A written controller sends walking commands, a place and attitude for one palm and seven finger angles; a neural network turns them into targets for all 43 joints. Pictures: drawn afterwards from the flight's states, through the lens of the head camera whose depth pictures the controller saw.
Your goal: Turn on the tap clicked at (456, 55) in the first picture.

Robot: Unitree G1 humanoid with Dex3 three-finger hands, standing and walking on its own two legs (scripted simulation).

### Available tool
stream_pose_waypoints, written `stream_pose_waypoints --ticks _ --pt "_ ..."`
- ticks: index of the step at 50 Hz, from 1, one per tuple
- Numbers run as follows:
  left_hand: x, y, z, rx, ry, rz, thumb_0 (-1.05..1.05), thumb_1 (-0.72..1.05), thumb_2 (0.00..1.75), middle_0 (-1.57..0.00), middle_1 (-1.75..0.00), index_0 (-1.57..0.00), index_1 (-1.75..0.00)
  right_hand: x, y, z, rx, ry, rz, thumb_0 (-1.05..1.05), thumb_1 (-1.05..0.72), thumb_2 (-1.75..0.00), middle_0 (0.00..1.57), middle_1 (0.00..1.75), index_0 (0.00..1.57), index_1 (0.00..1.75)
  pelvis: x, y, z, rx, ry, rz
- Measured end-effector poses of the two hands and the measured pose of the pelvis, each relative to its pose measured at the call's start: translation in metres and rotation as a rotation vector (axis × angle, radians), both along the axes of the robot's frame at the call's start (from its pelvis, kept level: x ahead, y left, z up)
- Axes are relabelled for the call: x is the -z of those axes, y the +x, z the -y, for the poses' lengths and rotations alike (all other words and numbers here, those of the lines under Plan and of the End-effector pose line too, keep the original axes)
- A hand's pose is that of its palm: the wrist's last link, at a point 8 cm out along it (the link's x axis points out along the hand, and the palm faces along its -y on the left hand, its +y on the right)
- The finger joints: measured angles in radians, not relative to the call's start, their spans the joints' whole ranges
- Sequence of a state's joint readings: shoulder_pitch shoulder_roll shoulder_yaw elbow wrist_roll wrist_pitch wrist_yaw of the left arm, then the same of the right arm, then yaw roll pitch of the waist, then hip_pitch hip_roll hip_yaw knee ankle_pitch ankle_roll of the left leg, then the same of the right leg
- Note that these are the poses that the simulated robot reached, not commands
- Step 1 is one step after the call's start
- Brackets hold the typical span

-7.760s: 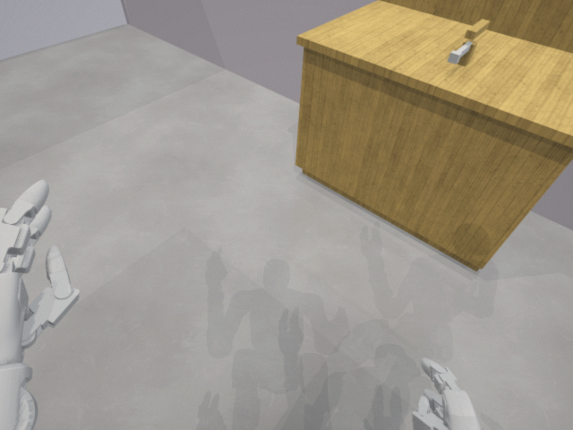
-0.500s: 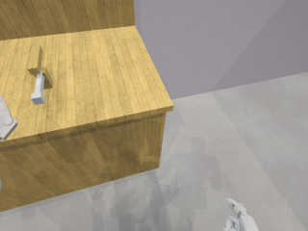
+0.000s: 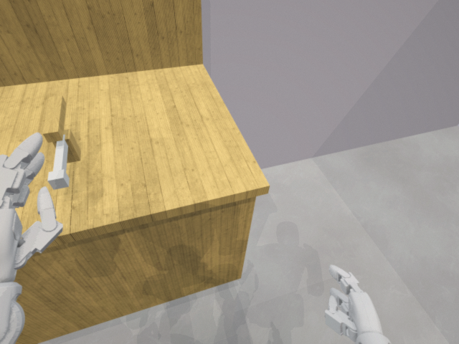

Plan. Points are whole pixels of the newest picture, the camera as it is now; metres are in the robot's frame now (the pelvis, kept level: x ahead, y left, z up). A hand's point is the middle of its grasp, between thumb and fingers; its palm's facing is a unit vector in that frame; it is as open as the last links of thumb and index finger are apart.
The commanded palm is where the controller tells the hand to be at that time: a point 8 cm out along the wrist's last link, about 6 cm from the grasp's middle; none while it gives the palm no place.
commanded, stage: shuffle to correct the standing spot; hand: left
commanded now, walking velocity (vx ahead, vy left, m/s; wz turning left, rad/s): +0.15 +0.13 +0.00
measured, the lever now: (58, 179) +0.40 +0.38 +0.04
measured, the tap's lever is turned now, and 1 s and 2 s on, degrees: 0 0 0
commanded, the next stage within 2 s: come to a stop and stand still in 0.52 s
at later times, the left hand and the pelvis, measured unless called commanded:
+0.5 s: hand (37, 204) +0.24 +0.27 +0.17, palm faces +0.39 -0.82 -0.42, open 7.4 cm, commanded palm +0.17 +0.31 +0.18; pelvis +0.02 +0.03 +0.00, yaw +1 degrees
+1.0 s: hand (13, 180) +0.27 +0.31 +0.19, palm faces +0.43 -0.83 -0.35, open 7.4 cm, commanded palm +0.22 +0.35 +0.18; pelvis +0.05 +0.07 +0.00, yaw +0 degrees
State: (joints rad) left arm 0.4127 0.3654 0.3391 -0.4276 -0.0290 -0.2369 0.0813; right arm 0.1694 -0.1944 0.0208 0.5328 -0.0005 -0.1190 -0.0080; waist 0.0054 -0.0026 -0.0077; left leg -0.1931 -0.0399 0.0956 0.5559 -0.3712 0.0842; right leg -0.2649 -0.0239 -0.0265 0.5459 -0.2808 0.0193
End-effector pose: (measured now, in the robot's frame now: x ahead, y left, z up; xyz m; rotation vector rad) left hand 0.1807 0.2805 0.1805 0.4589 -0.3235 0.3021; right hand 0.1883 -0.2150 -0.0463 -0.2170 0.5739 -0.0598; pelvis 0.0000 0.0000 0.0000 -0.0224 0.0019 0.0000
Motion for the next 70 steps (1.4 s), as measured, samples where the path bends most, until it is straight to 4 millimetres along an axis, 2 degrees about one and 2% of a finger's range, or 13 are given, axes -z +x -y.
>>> stream_pose_waypoints --ticks 5,13,16,21,28,34,42,46,49,53,59,64,70 --pt "0.014 0.002 -0.018 -0.071 -0.011 -0.057 0.01 0.89 0.9 -0.22 -0.3 -0.21 -0.31 0.01 0.0 0.002 0.006 -0.017 -0.049 0.01 -0.9 -0.89 0.2 0.3 0.2 0.3 0.004 0.006 -0.001 -0.01 0.004 0.009" --pt "-0.002 -0.002 -0.015 -0.051 -0.006 0.074 0.01 0.89 0.9 -0.21 -0.3 -0.21 -0.31 0.028 -0.012 0.004 -0.014 -0.044 -0.148 0.01 -0.9 -0.89 0.2 0.3 0.2 0.3 0.011 0.006 -0.006 -0.042 -0.007 0.019" --pt "0.0 -0.003 -0.022 -0.04 0.009 0.097 0.01 0.89 0.9 -0.22 -0.3 -0.21 -0.31 0.031 -0.016 0.003 0.016 -0.059 -0.162 0.01 -0.9 -0.89 0.2 0.3 0.2 0.3 0.016 0.007 -0.014 -0.029 0.001 0.02" --pt "0.001 0.011 -0.035 -0.065 0.028 0.025 0.01 0.89 0.9 -0.21 -0.3 -0.21 -0.31 0.034 -0.026 -0.009 0.078 -0.009 -0.159 0.01 -0.9 -0.89 0.2 0.3 0.2 0.3 0.01 0.013 -0.025 -0.002 0.017 0.033" --pt "-0.013 0.026 -0.029 -0.034 0.074 -0.033 0.01 0.89 0.9 -0.21 -0.3 -0.21 -0.31 0.039 -0.034 -0.023 0.077 0.052 -0.201 0.01 -0.9 -0.89 0.2 0.3 0.2 0.3 -0.001 0.025 -0.029 -0.015 0.017 0.018" --pt "-0.007 0.021 -0.036 -0.06 0.121 -0.03 0.01 0.89 0.9 -0.22 -0.3 -0.21 -0.31 0.06 -0.014 -0.017 0.05 0.023 -0.224 0.01 -0.9 -0.89 0.2 0.3 0.2 0.3 0.016 0.033 -0.028 -0.041 -0.006 0.033" --pt "0.009 0.025 -0.05 -0.119 -0.063 -0.017 0.01 0.89 0.9 -0.22 -0.3 -0.21 -0.31 0.02 0.015 -0.019 0.016 -0.071 -0.163 0.01 -0.9 -0.89 0.2 0.3 0.2 0.3 -0.001 0.041 -0.037 -0.014 0.044 0.04" --pt "-0.002 0.037 -0.054 -0.063 -0.061 0.053 0.01 0.89 0.9 -0.22 -0.3 -0.21 -0.31 0.01 0.034 -0.029 0.033 -0.107 -0.061 0.01 -0.9 -0.89 0.2 0.3 0.2 0.3 0.004 0.048 -0.057 -0.016 0.018 0.055" --pt "-0.013 0.045 -0.067 -0.048 -0.016 0.082 0.01 0.89 0.9 -0.22 -0.3 -0.21 -0.31 0.005 0.043 -0.045 0.064 -0.069 -0.027 0.01 -0.9 -0.89 0.2 0.3 0.2 0.3 0.002 0.053 -0.067 0.003 0.022 0.069" --pt "-0.018 0.055 -0.091 -0.079 0.019 0.059 0.01 0.89 0.9 -0.22 -0.3 -0.21 -0.31 0.002 0.049 -0.071 0.056 -0.013 -0.012 0.01 -0.9 -0.89 0.2 0.3 0.2 0.3 -0.003 0.059 -0.077 0.009 0.01 0.057" --pt "0.003 0.065 -0.105 -0.102 -0.057 -0.038 0.01 0.9 0.9 -0.21 -0.3 -0.2 -0.31 0.01 0.046 -0.099 0.024 0.016 -0.076 0.01 -0.9 -0.89 0.2 0.3 0.2 0.3 -0.008 0.068 -0.092 0.016 0.004 0.036" --pt "0.01 0.076 -0.103 -0.07 -0.079 -0.074 0.01 0.89 0.9 -0.21 -0.3 -0.2 -0.31 0.015 0.045 -0.108 0.02 0.007 -0.128 0.01 -0.9 -0.89 0.21 0.3 0.2 0.3 -0.009 0.074 -0.1 0.015 0.005 0.03" --pt "-0.01 0.085 -0.105 -0.042 -0.014 -0.013 0.01 0.89 0.9 -0.22 -0.3 -0.21 -0.31 0.013 0.053 -0.105 0.038 -0.002 -0.13 0.01 -0.9 -0.89 0.21 0.3 0.2 0.3 -0.01 0.08 -0.102 0.015 0.002 0.027"
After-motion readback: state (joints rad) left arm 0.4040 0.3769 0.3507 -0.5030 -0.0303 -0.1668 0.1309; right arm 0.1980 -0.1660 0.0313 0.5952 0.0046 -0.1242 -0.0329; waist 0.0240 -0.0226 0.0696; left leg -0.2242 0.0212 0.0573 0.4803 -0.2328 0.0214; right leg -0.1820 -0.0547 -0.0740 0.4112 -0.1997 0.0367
